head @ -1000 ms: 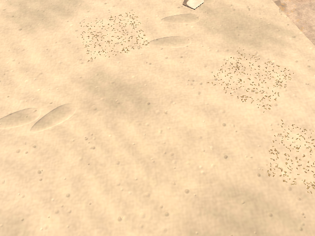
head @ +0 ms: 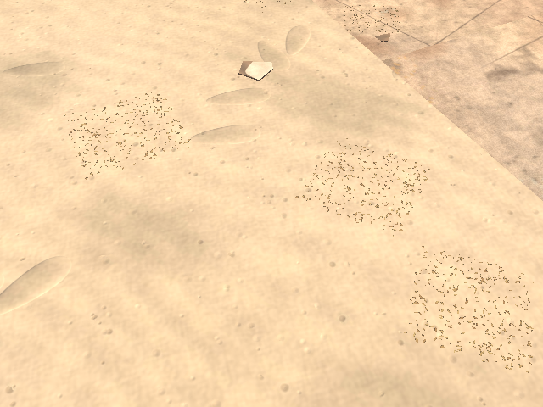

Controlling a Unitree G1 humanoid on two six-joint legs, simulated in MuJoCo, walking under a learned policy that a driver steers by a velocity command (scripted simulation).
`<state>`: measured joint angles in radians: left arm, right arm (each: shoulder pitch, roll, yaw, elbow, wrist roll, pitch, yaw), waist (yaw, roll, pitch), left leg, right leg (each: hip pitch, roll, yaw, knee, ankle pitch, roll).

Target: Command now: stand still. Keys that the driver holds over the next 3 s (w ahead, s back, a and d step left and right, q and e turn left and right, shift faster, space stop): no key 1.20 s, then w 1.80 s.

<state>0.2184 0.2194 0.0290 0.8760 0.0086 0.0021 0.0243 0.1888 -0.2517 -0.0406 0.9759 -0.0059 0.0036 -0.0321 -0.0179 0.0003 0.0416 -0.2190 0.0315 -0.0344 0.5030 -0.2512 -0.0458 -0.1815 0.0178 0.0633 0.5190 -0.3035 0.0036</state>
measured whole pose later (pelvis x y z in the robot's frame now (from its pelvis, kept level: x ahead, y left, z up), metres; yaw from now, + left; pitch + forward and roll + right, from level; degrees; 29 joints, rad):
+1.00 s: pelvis +0.00 +0.01 +0.00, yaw +0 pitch -1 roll +0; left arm 0.29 0.19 0.00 1.09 0.00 0.00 0.04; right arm 0.27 -0.19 -0.01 1.10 0.00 0.00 -0.05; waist 0.00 0.00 0.04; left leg -0.24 0.02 -0.03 0.51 -0.26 -0.03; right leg -0.18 0.00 0.06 0.50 -0.30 0.02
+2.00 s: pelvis +0.27 +0.09 +0.00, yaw +1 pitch +2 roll +0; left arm 0.02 0.24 0.04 0.83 -0.03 -0.10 -0.03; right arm 0.50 -0.18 0.00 1.04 0.00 -0.08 -0.02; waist -0.07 -0.03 0.01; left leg 0.14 -0.08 0.00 0.14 -0.32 0.09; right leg -0.68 -0.05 -0.05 0.67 0.02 -0.03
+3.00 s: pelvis +0.83 +0.18 +0.01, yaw +1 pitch +1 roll +1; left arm 0.10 0.27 0.06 0.88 -0.01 -0.07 0.00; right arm 0.38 -0.23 -0.05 0.96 0.00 -0.09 0.01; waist -0.06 -0.04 0.00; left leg -0.04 -0.07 0.05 0.20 -0.18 0.07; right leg -0.69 -0.12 0.04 0.76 0.02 -0.01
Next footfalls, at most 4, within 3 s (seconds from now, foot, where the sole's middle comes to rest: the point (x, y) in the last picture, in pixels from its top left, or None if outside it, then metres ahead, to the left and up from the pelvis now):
1.66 left None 0.16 0.15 -0.77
2.12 right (279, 393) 0.55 0.01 -0.77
2.66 left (186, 301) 0.81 0.26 -0.77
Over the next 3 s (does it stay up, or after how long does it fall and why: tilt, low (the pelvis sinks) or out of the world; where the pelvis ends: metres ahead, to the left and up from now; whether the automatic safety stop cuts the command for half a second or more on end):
stays up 0.83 0.18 0.01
